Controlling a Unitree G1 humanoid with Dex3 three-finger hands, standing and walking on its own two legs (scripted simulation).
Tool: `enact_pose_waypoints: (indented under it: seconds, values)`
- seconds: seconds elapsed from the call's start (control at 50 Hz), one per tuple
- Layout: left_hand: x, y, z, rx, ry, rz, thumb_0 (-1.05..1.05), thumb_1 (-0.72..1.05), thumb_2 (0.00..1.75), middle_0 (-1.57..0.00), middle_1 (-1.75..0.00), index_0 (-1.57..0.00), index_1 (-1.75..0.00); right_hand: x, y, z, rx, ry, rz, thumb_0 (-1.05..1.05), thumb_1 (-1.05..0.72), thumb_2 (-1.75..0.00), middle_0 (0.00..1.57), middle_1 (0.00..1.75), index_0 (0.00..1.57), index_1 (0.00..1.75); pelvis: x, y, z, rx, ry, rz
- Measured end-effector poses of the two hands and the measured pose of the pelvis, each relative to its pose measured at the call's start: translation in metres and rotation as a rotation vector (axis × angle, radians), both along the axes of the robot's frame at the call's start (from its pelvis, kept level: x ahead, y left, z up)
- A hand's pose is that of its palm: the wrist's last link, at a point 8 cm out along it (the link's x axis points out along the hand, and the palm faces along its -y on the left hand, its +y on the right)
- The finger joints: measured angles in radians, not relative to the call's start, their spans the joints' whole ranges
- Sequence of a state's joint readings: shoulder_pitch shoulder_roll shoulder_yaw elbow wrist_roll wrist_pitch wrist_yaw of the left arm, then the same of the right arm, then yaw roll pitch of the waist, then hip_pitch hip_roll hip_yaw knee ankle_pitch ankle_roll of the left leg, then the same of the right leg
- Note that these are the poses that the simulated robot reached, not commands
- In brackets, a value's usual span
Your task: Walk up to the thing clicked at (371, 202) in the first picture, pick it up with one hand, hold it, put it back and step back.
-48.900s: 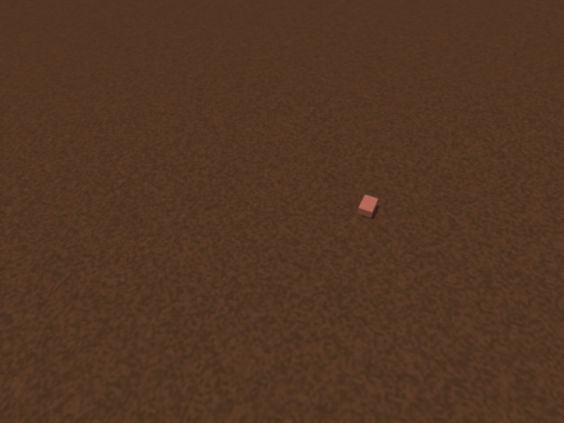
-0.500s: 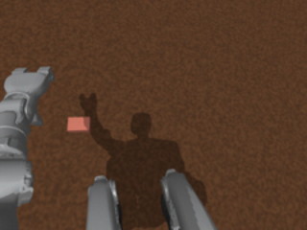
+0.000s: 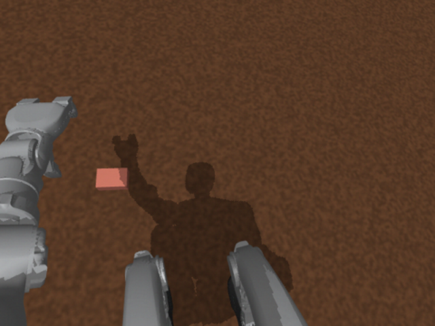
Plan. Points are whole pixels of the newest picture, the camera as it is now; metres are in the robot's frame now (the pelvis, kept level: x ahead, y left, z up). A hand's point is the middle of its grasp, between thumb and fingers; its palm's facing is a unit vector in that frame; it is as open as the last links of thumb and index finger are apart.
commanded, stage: withdraw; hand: left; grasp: from above
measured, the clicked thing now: (113, 179) +0.57 +0.26 -0.55
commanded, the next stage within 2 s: approach in 0.54 s
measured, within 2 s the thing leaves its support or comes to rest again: neither
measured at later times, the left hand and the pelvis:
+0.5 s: hand (88, 164) +0.52 +0.27 -0.28, palm faces -0.35 -0.09 -0.93, open 14.1 cm; pelvis -0.03 -0.01 -0.15, yaw -3 degrees
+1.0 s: hand (88, 161) +0.55 +0.28 -0.31, palm faces -0.58 -0.02 -0.82, open 13.6 cm; pelvis -0.02 -0.01 -0.19, yaw -8 degrees
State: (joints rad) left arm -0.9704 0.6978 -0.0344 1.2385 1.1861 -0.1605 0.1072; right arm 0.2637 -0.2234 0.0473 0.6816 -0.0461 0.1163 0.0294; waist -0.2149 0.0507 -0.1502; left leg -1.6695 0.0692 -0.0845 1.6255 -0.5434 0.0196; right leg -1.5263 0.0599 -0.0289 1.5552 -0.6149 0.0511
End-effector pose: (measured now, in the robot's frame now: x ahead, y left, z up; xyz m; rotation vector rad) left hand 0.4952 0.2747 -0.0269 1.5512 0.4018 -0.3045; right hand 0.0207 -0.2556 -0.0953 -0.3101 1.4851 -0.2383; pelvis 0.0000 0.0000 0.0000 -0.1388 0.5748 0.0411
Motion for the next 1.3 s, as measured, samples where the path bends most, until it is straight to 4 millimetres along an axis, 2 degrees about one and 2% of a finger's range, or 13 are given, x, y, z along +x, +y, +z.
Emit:
enact_pose_waypoints:
  seconds: [0.08,0.16,0.26,0.4,0.5,0.58,0.66,0.78,0.86,1.02,1.14,1.22,1.3]
  values:
    - [0.003,0.001,-0.004,0.004,0.012,0.007,0.0,-0.4,0.86,-0.27,-0.84,-0.26,-0.85,-0.001,-0.002,0.001,-0.009,-0.002,0.003,0.0,-0.94,-0.92,0.2,0.3,0.2,0.3,0.001,0.0,-0.002,0.001,0.008,-0.001]
    - [0.008,0.0,-0.024,0.005,0.017,0.016,0.0,-0.42,0.89,-0.24,-0.87,-0.23,-0.88,-0.004,-0.008,-0.008,-0.026,0.001,0.015,0.0,-0.93,-0.91,0.2,0.3,0.21,0.3,0.001,-0.001,-0.017,-0.001,0.029,-0.006]
    - [0.015,-0.003,-0.074,0.005,0.003,0.036,0.0,-0.47,0.93,-0.2,-0.93,-0.19,-0.93,-0.011,-0.016,-0.037,-0.043,0.02,0.033,0.0,-0.93,-0.91,0.2,0.3,0.2,0.3,-0.005,-0.003,-0.052,-0.009,0.071,-0.02]
    - [0.023,-0.009,-0.158,-0.018,-0.053,0.093,0.0,-0.53,0.98,-0.14,-0.99,-0.14,-1.0,-0.03,-0.018,-0.097,-0.036,0.064,0.04,0.0,-0.93,-0.91,0.2,0.3,0.2,0.3,-0.018,-0.006,-0.115,-0.013,0.097,-0.038]
    - [0.029,-0.007,-0.195,-0.027,-0.084,0.155,0.0,-0.56,1.01,-0.12,-1.03,-0.12,-1.03,-0.045,-0.012,-0.138,-0.013,0.088,0.017,0.0,-0.93,-0.91,0.2,0.3,0.2,0.3,-0.027,-0.009,-0.152,-0.01,0.09,-0.049]
    - [0.037,0.001,-0.204,-0.001,-0.084,0.182,0.0,-0.57,1.02,-0.11,-1.04,-0.11,-1.05,-0.053,-0.006,-0.162,0.009,0.106,0.0,0.0,-0.93,-0.91,0.2,0.3,0.2,0.3,-0.029,-0.01,-0.171,-0.01,0.079,-0.058]
    - [0.05,0.011,-0.194,0.015,-0.082,0.195,0.0,-0.58,1.03,-0.1,-1.06,-0.1,-1.07,-0.055,-0.001,-0.174,0.022,0.123,-0.001,0.0,-0.93,-0.91,0.2,0.3,0.2,0.3,-0.028,-0.011,-0.18,-0.014,0.071,-0.066]
    - [0.072,0.025,-0.169,0.002,-0.055,0.192,0.0,-0.56,0.99,-0.12,-1.04,-0.12,-1.04,-0.053,0.0,-0.171,0.003,0.14,0.018,0.0,-0.93,-0.91,0.21,0.3,0.21,0.3,-0.023,-0.011,-0.184,-0.031,0.064,-0.074]
    - [0.078,0.025,-0.176,0.002,0.038,0.141,0.0,-0.51,0.94,-0.14,-1.02,-0.15,-1.01,-0.052,-0.003,-0.161,-0.038,0.151,0.039,0.0,-0.94,-0.91,0.21,0.3,0.21,0.3,-0.021,-0.01,-0.183,-0.05,0.053,-0.079]
    - [0.065,0.0,-0.235,-0.059,0.159,-0.078,0.0,-0.4,0.84,-0.18,-0.94,-0.2,-0.92,-0.052,-0.012,-0.149,-0.11,0.216,0.129,0.0,-0.93,-0.91,0.2,0.3,0.2,0.3,-0.023,-0.008,-0.19,-0.079,0.017,-0.089]
    - [0.046,0.0,-0.267,-0.085,0.037,-0.118,0.0,-0.4,0.84,-0.21,-0.91,-0.23,-0.89,-0.046,-0.019,-0.167,-0.119,0.226,0.159,0.0,-0.93,-0.91,0.2,0.3,0.2,0.3,-0.026,-0.009,-0.21,-0.081,-0.008,-0.097]
    - [0.034,0.007,-0.268,-0.039,-0.075,-0.066,0.0,-0.41,0.86,-0.21,-0.9,-0.23,-0.89,-0.034,-0.018,-0.185,-0.079,0.181,0.149,0.0,-0.93,-0.91,0.2,0.3,0.2,0.3,-0.028,-0.01,-0.218,-0.064,-0.006,-0.093]
    - [0.023,0.011,-0.249,-0.018,-0.147,0.026,0.0,-0.43,0.89,-0.19,-0.92,-0.2,-0.91,-0.013,-0.013,-0.196,-0.026,0.107,0.137,0.0,-0.93,-0.91,0.2,0.3,0.2,0.3,-0.03,-0.012,-0.212,-0.042,0.011,-0.082]
